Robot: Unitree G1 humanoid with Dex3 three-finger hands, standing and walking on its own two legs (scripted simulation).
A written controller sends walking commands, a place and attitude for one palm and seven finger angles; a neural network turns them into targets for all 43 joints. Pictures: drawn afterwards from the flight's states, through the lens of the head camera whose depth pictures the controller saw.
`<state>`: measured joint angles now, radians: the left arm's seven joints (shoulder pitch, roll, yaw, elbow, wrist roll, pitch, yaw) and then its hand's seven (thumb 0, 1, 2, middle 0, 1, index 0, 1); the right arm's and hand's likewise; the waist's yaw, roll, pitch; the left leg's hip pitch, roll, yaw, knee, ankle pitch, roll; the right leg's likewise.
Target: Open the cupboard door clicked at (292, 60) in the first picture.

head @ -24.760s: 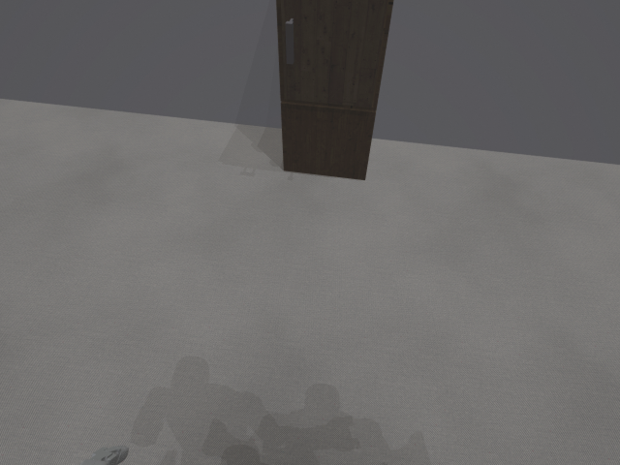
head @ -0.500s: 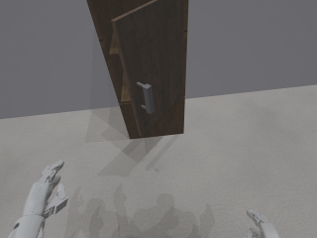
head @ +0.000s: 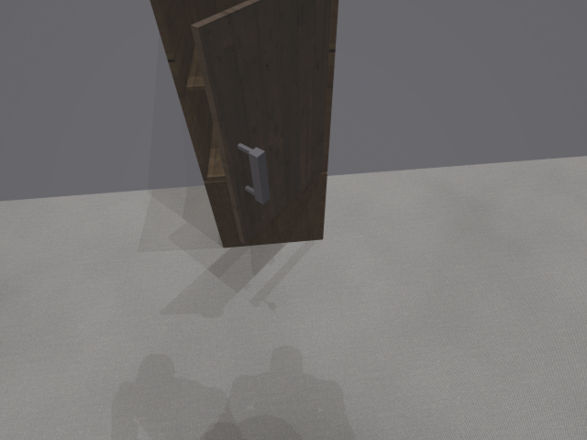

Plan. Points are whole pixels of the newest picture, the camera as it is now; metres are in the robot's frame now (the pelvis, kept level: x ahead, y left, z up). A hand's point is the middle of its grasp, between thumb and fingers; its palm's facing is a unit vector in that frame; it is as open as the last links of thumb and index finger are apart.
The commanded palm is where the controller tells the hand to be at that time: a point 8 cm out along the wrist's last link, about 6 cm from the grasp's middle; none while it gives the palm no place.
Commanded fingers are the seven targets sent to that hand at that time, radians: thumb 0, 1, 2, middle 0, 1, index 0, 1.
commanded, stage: let the arm hang, fingers relaxed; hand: left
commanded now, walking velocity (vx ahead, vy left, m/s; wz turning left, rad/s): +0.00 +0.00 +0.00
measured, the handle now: (252, 173) +0.69 +0.14 -0.09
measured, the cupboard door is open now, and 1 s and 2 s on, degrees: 47 47 47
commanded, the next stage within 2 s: look to check the result in 0.48 s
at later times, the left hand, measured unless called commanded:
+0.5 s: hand out of the picture +0.04 +0.18 -0.17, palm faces +0.03 -0.98 -0.20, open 7.3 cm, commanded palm none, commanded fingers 0.00 0.90 0.90 -0.20 -0.30 -0.20 -0.30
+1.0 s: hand out of the picture +0.07 +0.20 -0.16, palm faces +0.02 -0.97 -0.25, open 7.3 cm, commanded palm none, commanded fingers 0.00 0.90 0.90 -0.20 -0.30 -0.20 -0.30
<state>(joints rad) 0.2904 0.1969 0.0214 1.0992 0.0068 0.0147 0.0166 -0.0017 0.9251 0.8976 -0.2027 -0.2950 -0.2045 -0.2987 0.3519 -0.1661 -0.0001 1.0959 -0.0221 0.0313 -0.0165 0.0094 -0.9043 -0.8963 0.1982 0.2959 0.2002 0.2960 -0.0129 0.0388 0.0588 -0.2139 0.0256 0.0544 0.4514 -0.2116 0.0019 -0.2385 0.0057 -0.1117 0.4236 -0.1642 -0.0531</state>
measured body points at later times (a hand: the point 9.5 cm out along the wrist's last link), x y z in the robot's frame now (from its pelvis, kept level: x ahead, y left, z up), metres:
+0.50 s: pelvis +0.02 +0.01 +0.00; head +0.03 +0.00 +0.45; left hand +0.04 +0.24 -0.15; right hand +0.00 -0.21 -0.16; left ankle +0.02 +0.12 -0.74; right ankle +0.05 -0.09 -0.74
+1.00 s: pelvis +0.04 +0.00 +0.01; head +0.06 -0.01 +0.45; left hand +0.07 +0.25 -0.14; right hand +0.06 -0.24 -0.16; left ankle +0.02 +0.12 -0.74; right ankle +0.05 -0.09 -0.74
